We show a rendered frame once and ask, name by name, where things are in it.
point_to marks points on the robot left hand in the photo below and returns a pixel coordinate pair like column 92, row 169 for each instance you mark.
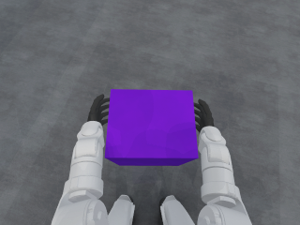
column 96, row 109

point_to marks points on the robot right upper arm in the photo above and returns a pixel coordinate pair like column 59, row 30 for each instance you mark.
column 214, row 214

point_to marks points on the robot right hand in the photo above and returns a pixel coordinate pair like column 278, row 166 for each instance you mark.
column 206, row 119

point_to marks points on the robot left thigh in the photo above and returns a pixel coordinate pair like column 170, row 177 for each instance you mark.
column 121, row 213

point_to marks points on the robot left upper arm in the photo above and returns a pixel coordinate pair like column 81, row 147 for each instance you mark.
column 88, row 212

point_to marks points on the robot thigh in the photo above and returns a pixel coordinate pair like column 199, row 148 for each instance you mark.
column 174, row 213
column 121, row 213

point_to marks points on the robot right thigh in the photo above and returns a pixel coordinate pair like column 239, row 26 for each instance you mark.
column 174, row 213

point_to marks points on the carton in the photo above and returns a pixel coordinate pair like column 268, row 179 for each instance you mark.
column 151, row 127

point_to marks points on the left robot forearm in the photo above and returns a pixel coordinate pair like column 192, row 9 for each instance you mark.
column 86, row 165

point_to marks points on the right robot forearm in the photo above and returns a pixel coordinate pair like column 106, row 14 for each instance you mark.
column 218, row 185

